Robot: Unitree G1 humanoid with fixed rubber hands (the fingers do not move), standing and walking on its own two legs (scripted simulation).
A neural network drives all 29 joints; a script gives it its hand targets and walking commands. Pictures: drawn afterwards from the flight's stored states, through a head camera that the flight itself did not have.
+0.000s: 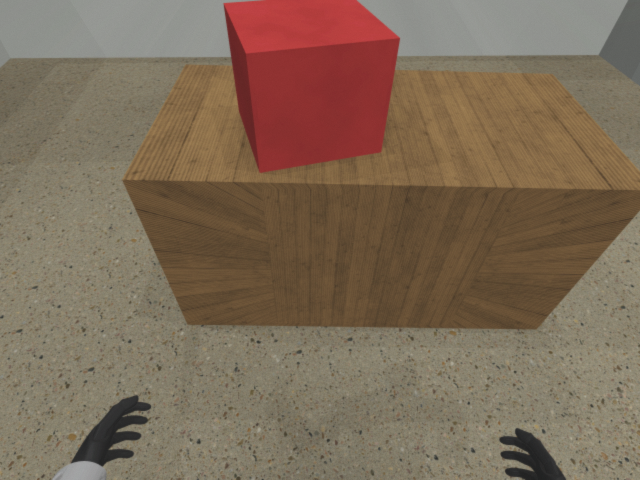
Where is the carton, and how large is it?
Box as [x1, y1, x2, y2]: [224, 0, 399, 172]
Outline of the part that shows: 224,3 239,112 260,172 380,151 399,38 356,0 260,0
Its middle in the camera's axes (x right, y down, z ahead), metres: -0.04 -0.40 +0.95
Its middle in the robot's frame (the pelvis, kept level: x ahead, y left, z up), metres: +0.97 +0.07 +0.04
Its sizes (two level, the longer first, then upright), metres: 0.317 0.296 0.277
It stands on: a pedestal, 0.66 m high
